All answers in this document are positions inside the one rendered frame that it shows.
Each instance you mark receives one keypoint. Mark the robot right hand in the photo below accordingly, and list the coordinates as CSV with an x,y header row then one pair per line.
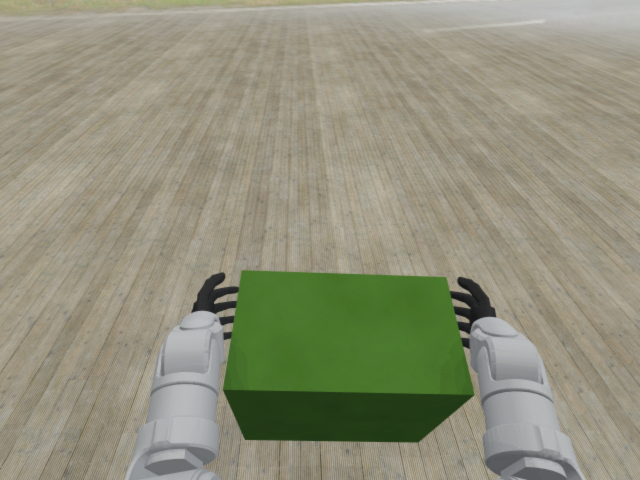
x,y
478,302

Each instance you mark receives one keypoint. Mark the carton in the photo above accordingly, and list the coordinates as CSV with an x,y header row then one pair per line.
x,y
344,357

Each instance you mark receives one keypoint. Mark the robot left forearm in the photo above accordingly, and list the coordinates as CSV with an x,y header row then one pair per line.
x,y
180,433

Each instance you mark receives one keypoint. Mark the robot right forearm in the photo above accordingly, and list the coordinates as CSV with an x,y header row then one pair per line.
x,y
523,437

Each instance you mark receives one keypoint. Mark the robot left hand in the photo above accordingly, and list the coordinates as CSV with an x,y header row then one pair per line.
x,y
207,296

